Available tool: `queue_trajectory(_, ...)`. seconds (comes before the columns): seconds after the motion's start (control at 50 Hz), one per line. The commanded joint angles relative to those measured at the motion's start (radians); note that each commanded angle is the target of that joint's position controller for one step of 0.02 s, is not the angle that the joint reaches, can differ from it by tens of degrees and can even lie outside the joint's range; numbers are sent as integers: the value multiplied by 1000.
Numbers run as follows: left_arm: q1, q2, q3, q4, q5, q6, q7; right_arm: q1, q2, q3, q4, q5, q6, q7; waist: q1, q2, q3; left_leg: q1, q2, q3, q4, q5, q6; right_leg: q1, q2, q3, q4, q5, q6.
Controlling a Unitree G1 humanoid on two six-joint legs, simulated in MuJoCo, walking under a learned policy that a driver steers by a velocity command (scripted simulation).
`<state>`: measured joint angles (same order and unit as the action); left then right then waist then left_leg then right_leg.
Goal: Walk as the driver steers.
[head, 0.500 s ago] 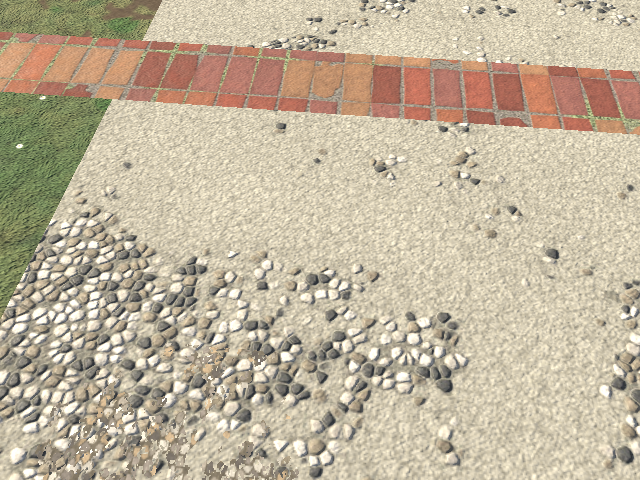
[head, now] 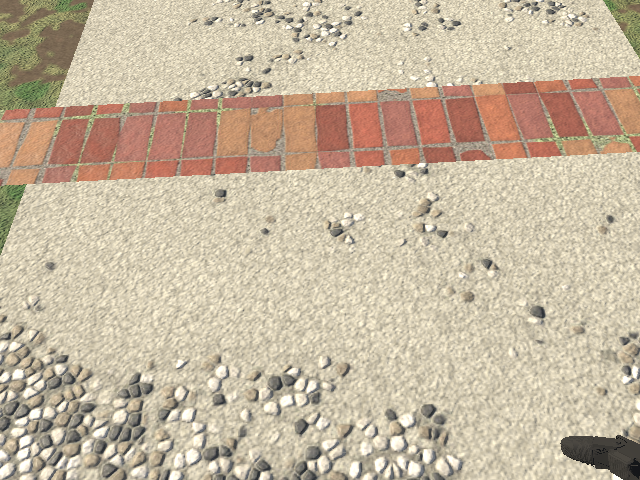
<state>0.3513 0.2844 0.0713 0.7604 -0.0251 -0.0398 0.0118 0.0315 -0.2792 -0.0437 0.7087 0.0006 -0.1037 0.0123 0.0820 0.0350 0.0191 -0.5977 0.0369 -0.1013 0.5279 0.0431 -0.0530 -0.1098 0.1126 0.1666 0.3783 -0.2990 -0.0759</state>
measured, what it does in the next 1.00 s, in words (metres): walks ahead: left foot, then right foot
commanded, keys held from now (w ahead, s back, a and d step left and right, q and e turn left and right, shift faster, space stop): w+e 0.06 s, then w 0.62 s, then w+q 0.16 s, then q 0.16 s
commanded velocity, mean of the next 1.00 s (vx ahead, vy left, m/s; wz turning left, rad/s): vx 0.48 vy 0.00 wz -0.08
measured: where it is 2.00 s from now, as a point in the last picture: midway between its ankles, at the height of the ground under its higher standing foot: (408, 384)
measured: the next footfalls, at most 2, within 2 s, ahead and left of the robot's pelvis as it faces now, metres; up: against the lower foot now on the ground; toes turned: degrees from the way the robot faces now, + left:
left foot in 0.08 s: +0.22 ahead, +0.14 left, +0.00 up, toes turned -7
right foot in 0.56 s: +0.45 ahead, -0.16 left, +0.00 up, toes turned -10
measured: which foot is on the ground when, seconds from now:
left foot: up 0.00-0.06, down 0.08-0.56, up 0.58-1.00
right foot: down 0.00-0.10, up 0.12-0.54, down 0.56-1.00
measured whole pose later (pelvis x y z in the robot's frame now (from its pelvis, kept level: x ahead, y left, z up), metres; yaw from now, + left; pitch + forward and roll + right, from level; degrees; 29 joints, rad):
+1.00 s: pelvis +0.53 -0.06 +0.00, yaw -1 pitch +2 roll -2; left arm 0.32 0.27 0.06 0.83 0.00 -0.07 0.01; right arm 0.11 -0.27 -0.04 0.76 0.00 -0.05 0.05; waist 0.06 0.05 0.02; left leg -0.63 0.06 -0.01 0.61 0.07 0.01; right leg 0.03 0.04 -0.16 0.25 -0.31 -0.03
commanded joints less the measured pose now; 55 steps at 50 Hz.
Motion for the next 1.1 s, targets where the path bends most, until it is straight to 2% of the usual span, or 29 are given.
queue_trajectory(0.02, 17, 159, 44, -48, 0, 0, 11, -63, -117, -35, -84, 8, -29, 9, -30, -141, -21, 131, -33, 11, -52, -58, 26, -24, -254, 236, -14, 221, -119)
queue_trajectory(0.06, -9, 137, 38, -59, 4, 5, 10, 59, -144, -53, -53, 4, -38, 4, -99, -155, -66, 305, -35, 37, -109, -92, 70, -32, -217, 241, 94, 287, -85)
queue_trajectory(0.08, -16, 85, 18, -71, 14, 1, 5, 187, -182, -66, -35, -14, -43, -2, -158, -115, -180, 522, 63, -33, -79, -98, 126, -96, -169, 178, 285, 278, -53)
queue_trajectory(0.1, 89, 22, -2, -88, 11, -8, 6, 322, -262, -85, -17, -33, -38, -8, -153, 86, -334, 883, 276, -359, -86, -186, 253, -370, -39, 46, 614, 26, 18)
queue_trajectory(0.12, 159, 43, -8, -88, -9, -17, 6, 380, -253, -90, 29, -7, -25, 4, -137, 315, -369, 974, 392, -711, -195, -433, 348, -603, -28, 3, 831, -298, 46)
queue_trajectory(0.14, 98, 131, 11, -71, -15, -18, 4, 331, -162, -66, 12, 9, -21, 5, -159, 169, -227, 866, 351, -638, -233, -572, 311, -677, -85, 35, 910, -234, 51)
queue_trajectory(0.18, -64, 136, 15, -104, 6, -17, 1, 237, -108, -44, 5, -7, -7, 5, -148, 36, -49, 617, 260, -377, -264, -408, 261, -659, -143, -23, 868, -101, 53)
queue_trajectory(0.2, -87, 123, 17, -111, 14, -18, -2, 211, -88, -36, 10, -12, -6, 4, -125, 42, -14, 541, 226, -304, -288, -316, 256, -627, -172, -26, 808, -61, 51)
queue_trajectory(0.26, -71, 65, 4, -112, 11, -15, -12, 208, -93, -35, 31, -4, -12, 6, -90, 76, -14, 459, 188, -183, -343, -152, 270, -554, -200, -74, 686, -19, 58)
queue_trajectory(0.34, -184, 30, -18, -144, 21, -26, -21, 231, -151, -49, 58, 9, -6, 0, -114, 41, -6, 447, 174, -66, -380, -30, 274, -529, -215, -118, 436, 164, 75)
queue_trajectory(0.4, -276, 30, -22, -163, 13, -34, -32, 276, -171, -51, 83, 20, 5, -2, -149, 42, 5, 445, 156, -4, -375, -26, 250, -455, -185, -150, 277, 289, 80)
queue_trajectory(0.48, -355, 53, -16, -197, 5, -39, -44, 334, -189, -54, 121, 30, 23, -2, -159, 51, 28, 536, 207, -19, -333, -17, 227, -436, -165, -155, 179, 255, 50)
queue_trajectory(0.52, -309, 78, -4, -189, 8, -42, -46, 325, -204, -57, 131, 32, 35, -7, -113, 58, 5, 565, 214, -6, -258, 107, 204, -339, -141, -177, 128, 215, 20)
queue_trajectory(0.54, -217, 105, 13, -161, 15, -41, -42, 318, -198, -53, 132, 34, 39, -10, -60, 46, -50, 551, 182, 33, -145, 250, 182, -194, -116, -201, 95, 218, -3)
queue_trajectory(0.56, -67, 155, 37, -120, 19, -39, -33, 321, -166, -40, 128, 24, 39, -12, 7, 21, -150, 468, 131, 80, 49, 263, 148, 32, -144, -172, 105, 230, -37)
queue_trajectory(0.58, 81, 251, 59, -105, 38, -31, -22, 363, -87, -11, 92, -2, 25, -11, 33, -152, -309, 156, 32, 144, 422, -41, 83, 390, -394, 163, 122, 205, -149)
queue_trajectory(0.6, 118, 260, 57, -88, 25, -26, -27, 414, -47, 5, 94, 2, 6, -8, 17, -325, -391, -76, -71, 59, 641, -626, 61, 503, -511, 520, -25, 38, -240)
queue_trajectory(0.62, 87, 184, 34, -89, 17, -28, -30, 338, -145, -22, 87, 27, -4, -1, 30, -221, -280, -183, -10, 3, 735, -602, 72, 425, -477, 473, -59, -72, -206)
queue_trajectory(0.64, 15, 158, 22, -97, 13, -30, -31, 267, -161, -26, 65, 36, -9, 2, 10, -180, -161, -209, 34, 33, 720, -504, 83, 293, -442, 342, -81, -25, -177)
queue_trajectory(0.66, -46, 135, 15, -102, 22, -32, -35, 233, -150, -26, 64, 23, -8, -2, -17, -122, -101, -174, 66, 47, 676, -424, 80, 171, -401, 252, -108, 59, -165)
queue_trajectory(0.68, -88, 111, 7, -106, 29, -36, -39, 234, -140, -29, 67, 12, 0, -3, -51, -121, -61, -123, 91, 42, 625, -369, 74, 75, -368, 185, -141, 144, -158)
queue_trajectory(0.76, -118, 104, 13, -73, 34, -66, -35, 257, -81, -22, 82, 19, 44, -5, -101, -123, -28, -61, 108, 27, 548, -243, 45, -49, -345, 8, -238, 287, -161)
queue_trajectory(0.84, -86, 121, 19, -32, 40, -71, -20, 159, -68, -21, 54, 18, 44, 1, -74, -90, 9, -102, 80, -2, 345, -30, 39, -21, -329, -133, -262, 354, -126)
queue_trajectory(0.9, -86, 132, 18, -11, 40, -64, -6, 62, -38, -8, 19, 4, 35, 17, -44, -79, 40, -3, 43, 73, 157, 100, 48, -47, -303, -251, -237, 541, -90)
queue_trajectory(1.0, -71, 175, 33, 18, 14, -18, 21, 32, -77, -24, -46, 2, 38, 54, -51, -112, 0, 21, -5, 125, 57, -39, 91, 128, -354, -283, -57, 783, -51)
queue_trajectory(1.04, -98, 188, 39, 6, 7, 5, 37, 163, -124, -51, -28, -3, 38, 61, -120, -119, -74, 169, -64, 165, 16, -104, 126, 143, -337, -298, 149, 923, -15)
queue_trajectory(1.06, -96, 173, 34, -2, 9, 11, 41, 271, -171, -75, -3, -4, 36, 49, -172, -73, -132, 329, -87, 151, -68, 23, 157, 85, -280, -324, 348, 845, 27)
queue_trajectory(1.08, -42, 123, 13, -28, 47, 4, 39, 337, -268, -96, -9, -8, 44, 24, -168, 107, -245, 609, 113, -116, -20, 467, 238, -153, -198, -336, 670, 383, 91)
queue_trajectory(1.1, 76, 39, -19, -49, 60, -11, 17, 273, -311, -92, -52, -15, 47, 17, -68, 258, -405, 904, 364, -568, -35, 664, 494, -494, 1, -201, 1032, -412, 154)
